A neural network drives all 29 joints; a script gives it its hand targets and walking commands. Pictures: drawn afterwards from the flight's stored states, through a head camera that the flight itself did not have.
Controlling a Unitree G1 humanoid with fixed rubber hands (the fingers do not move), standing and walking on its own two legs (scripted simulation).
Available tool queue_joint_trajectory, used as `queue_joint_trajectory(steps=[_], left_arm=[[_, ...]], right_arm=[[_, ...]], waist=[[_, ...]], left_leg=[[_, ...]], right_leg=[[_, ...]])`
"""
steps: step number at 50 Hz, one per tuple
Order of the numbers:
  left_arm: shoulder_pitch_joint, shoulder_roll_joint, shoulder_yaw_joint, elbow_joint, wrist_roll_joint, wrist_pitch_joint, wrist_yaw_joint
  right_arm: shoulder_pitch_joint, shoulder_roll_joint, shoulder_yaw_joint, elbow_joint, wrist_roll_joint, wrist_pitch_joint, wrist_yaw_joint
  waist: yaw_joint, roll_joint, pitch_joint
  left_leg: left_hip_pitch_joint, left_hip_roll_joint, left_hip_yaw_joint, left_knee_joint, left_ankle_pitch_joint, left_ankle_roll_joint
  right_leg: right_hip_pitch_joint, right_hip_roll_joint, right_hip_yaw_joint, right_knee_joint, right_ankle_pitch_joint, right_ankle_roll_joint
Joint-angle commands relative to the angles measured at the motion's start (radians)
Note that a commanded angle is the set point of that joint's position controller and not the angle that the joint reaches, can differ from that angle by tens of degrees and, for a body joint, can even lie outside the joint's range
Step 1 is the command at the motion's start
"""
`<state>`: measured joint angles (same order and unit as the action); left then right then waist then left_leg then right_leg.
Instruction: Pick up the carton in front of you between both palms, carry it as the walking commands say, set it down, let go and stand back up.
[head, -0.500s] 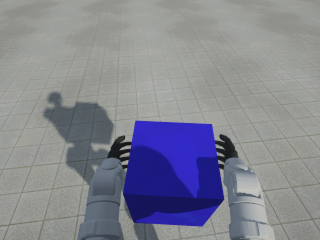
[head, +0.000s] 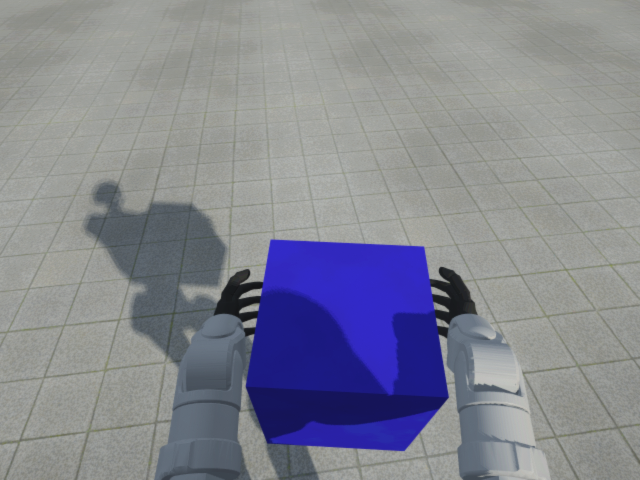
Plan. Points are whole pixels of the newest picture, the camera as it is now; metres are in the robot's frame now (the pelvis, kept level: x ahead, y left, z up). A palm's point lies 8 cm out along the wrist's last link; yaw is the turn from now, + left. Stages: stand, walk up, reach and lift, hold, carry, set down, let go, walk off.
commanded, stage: carry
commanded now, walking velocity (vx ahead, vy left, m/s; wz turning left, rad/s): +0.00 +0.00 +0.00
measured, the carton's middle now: (340, 350) +0.30 +0.00 -0.03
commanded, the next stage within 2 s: hold in 0.24 s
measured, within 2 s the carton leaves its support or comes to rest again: neither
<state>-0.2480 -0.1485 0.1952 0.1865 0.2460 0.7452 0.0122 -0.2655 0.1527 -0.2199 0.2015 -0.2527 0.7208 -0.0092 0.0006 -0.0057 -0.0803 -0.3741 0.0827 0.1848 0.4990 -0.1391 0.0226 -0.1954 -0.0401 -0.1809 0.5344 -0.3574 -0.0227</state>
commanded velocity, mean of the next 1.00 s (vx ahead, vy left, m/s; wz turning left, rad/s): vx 0.00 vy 0.00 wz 0.00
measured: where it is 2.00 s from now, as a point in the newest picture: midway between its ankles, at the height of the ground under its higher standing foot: outside the picture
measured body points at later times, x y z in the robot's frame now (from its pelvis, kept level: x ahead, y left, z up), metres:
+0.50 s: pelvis -0.01 +0.00 +0.01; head -0.02 +0.02 +0.46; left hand +0.31 +0.10 +0.03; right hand +0.27 -0.20 +0.04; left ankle +0.08 +0.13 -0.73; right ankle -0.04 -0.09 -0.73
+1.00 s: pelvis -0.05 +0.05 -0.06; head +0.15 +0.04 +0.35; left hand +0.36 +0.14 -0.14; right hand +0.33 -0.16 -0.12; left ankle +0.08 +0.13 -0.73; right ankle -0.04 -0.09 -0.73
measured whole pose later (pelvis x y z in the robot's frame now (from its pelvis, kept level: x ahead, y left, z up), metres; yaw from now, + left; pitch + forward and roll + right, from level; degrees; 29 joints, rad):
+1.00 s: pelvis -0.05 +0.05 -0.06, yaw -13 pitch +19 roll -2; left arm -0.61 -0.16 0.47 0.50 0.34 0.25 0.01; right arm -0.71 0.13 -0.49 0.66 -0.37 0.18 0.03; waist 0.05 -0.03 0.11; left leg -1.00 -0.01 -0.02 0.88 -0.22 0.02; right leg -0.90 0.04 0.05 0.92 -0.37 0.02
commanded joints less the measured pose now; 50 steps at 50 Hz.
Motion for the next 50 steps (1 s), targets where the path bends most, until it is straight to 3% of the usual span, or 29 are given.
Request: queue_joint_trajectory(steps=[1, 12, 13, 14, 15, 16, 17, 18, 19, 20, 21, 22, 24, 27, 29, 33, 38, 41, 45, 50], left_arm=[[-0.493, -0.85, -0.542, -0.069, -0.236, -0.045, -0.212], [-0.492, -0.851, -0.543, -0.071, -0.237, -0.047, -0.213], [-0.384, -0.861, -0.543, -0.113, -0.235, -0.044, -0.214], [-0.416, -0.825, -0.54, -0.134, -0.233, -0.059, -0.209], [-0.408, -0.822, -0.528, -0.128, -0.221, -0.065, -0.207], [-0.403, -0.814, -0.518, -0.135, -0.214, -0.07, -0.207], [-0.435, -0.814, -0.525, -0.161, -0.229, -0.074, -0.213], [-0.483, -0.835, -0.577, -0.178, -0.257, -0.081, -0.224], [-0.511, -0.851, -0.594, -0.181, -0.269, -0.088, -0.233], [-0.533, -0.852, -0.61, -0.171, -0.273, -0.091, -0.242], [-0.544, -0.868, -0.619, -0.16, -0.268, -0.094, -0.243], [-0.537, -0.872, -0.592, -0.131, -0.244, -0.094, -0.236], [-0.512, -0.843, -0.467, -0.027, -0.172, -0.096, -0.213], [-0.563, -0.813, -0.245, 0.194, -0.04, -0.115, -0.193], [-0.621, -0.795, -0.136, 0.295, 0.004, -0.143, -0.193], [-0.784, -0.743, -0.033, 0.339, 0.045, -0.216, -0.17], [-0.786, -0.612, 0.019, 0.344, 0.102, -0.35, -0.155], [-0.786, -0.619, -0.015, 0.362, 0.08, -0.437, -0.161], [-0.869, -0.741, -0.166, 0.355, 0.003, -0.541, -0.164], [-0.942, -0.843, -0.342, 0.313, -0.067, -0.577, -0.152]], right_arm=[[-0.417, 0.885, 0.544, -0.014, 0.226, -0.013, 0.211], [-0.416, 0.887, 0.546, -0.016, 0.226, -0.013, 0.211], [-0.34, 0.936, 0.537, 0.015, 0.224, -0.027, 0.218], [-0.32, 0.903, 0.512, 0.032, 0.205, -0.047, 0.211], [-0.313, 0.894, 0.502, 0.05, 0.195, -0.055, 0.206], [-0.321, 0.882, 0.486, 0.015, 0.174, -0.07, 0.197], [-0.304, 0.864, 0.454, 0.032, 0.154, -0.073, 0.193], [-0.288, 0.879, 0.436, 0.053, 0.145, -0.081, 0.187], [-0.315, 0.886, 0.446, 0.039, 0.149, -0.088, 0.189], [-0.34, 0.9, 0.45, 0.044, 0.153, -0.091, 0.189], [-0.398, 0.92, 0.492, 0.021, 0.179, -0.094, 0.196], [-0.459, 0.935, 0.524, 0.016, 0.206, -0.094, 0.208], [-0.554, 0.919, 0.514, 0.078, 0.211, -0.095, 0.235], [-0.7, 0.829, 0.361, 0.285, 0.151, -0.13, 0.268], [-0.766, 0.788, 0.259, 0.397, 0.089, -0.174, 0.277], [-0.834, 0.731, 0.067, 0.499, -0.032, -0.265, 0.257], [-0.721, 0.597, -0.1, 0.598, -0.167, -0.387, 0.211], [-0.739, 0.594, -0.062, 0.58, -0.157, -0.471, 0.202], [-0.845, 0.686, 0.092, 0.543, -0.061, -0.576, 0.213], [-0.941, 0.782, 0.286, 0.483, 0.061, -0.609, 0.23]], waist=[[0.0, 0.006, -0.241], [0.0, 0.003, -0.244], [0.006, -0.122, -0.079], [-0.01, -0.102, -0.12], [-0.003, -0.086, -0.116], [-0.023, -0.1, -0.122], [-0.027, -0.058, -0.11], [-0.053, -0.071, -0.134], [-0.05, -0.04, -0.16], [-0.059, -0.043, -0.182], [-0.032, -0.013, -0.18], [0.008, 0.007, -0.187], [0.073, 0.0, -0.096], [0.111, -0.02, 0.061], [0.12, -0.017, 0.082], [0.075, 0.012, 0.015], [0.023, 0.019, -0.086], [0.026, 0.025, -0.212], [0.02, 0.026, -0.468], [0.035, 0.03, -0.839]], left_leg=[[0.189, 0.093, -0.108, -0.033, 0.169, 0.01], [0.185, 0.092, -0.104, -0.026, 0.171, 0.007], [0.534, -0.185, -0.24, -0.03, 0.286, 0.019], [0.606, -0.166, -0.254, -0.019, 0.354, 0.014], [0.606, -0.168, -0.259, -0.027, 0.364, 0.015], [0.595, -0.17, -0.261, -0.036, 0.36, 0.011], [0.521, -0.176, -0.259, -0.056, 0.346, 0.001], [0.481, -0.177, -0.26, -0.068, 0.313, -0.009], [0.448, -0.182, -0.258, -0.075, 0.302, -0.017], [0.426, -0.183, -0.251, -0.078, 0.249, -0.022], [0.417, -0.19, -0.243, -0.082, 0.222, -0.024], [0.427, -0.193, -0.237, -0.087, 0.2, -0.023], [0.416, -0.195, -0.224, -0.096, 0.087, -0.017], [0.428, -0.19, -0.211, -0.076, -0.069, 0.0], [0.392, -0.177, -0.217, -0.075, -0.114, -0.002], [0.354, -0.166, -0.222, -0.03, -0.15, -0.021], [0.189, -0.169, -0.212, 0.122, -0.045, -0.039], [0.111, -0.176, -0.218, 0.213, 0.056, -0.048], [0.075, -0.175, -0.252, 0.348, 0.17, -0.052], [0.087, -0.171, -0.283, 0.512, 0.304, -0.043]], right_leg=[[-0.033, -0.123, 0.109, -0.11, 0.174, -0.008], [-0.034, -0.125, 0.11, -0.103, 0.2, -0.01], [-0.135, 0.044, 0.317, -0.216, 0.423, -0.023], [-0.153, 0.047, 0.325, -0.207, 0.484, -0.014], [-0.14, 0.057, 0.322, -0.21, 0.484, -0.011], [-0.086, 0.056, 0.332, -0.222, 0.471, -0.017], [-0.021, 0.067, 0.324, -0.209, 0.499, -0.008], [0.049, 0.07, 0.322, -0.227, 0.467, -0.004], [0.106, 0.082, 0.312, -0.213, 0.495, 0.002], [0.143, 0.084, 0.31, -0.231, 0.443, 0.0], [0.144, 0.085, 0.301, -0.217, 0.45, 0.003], [0.13, 0.087, 0.296, -0.209, 0.437, 0.01], [0.037, 0.083, 0.294, -0.217, 0.276, 0.011], [-0.165, 0.085, 0.272, -0.228, -0.03, -0.001], [-0.189, 0.101, 0.254, -0.197, -0.087, -0.002], [-0.287, 0.136, 0.259, -0.092, -0.072, -0.014], [-0.461, 0.172, 0.245, 0.057, 0.023, -0.027], [-0.56, 0.185, 0.233, 0.142, 0.073, -0.018], [-0.762, 0.201, 0.214, 0.265, 0.099, -0.007], [-0.993, 0.216, 0.194, 0.422, 0.109, 0.013]])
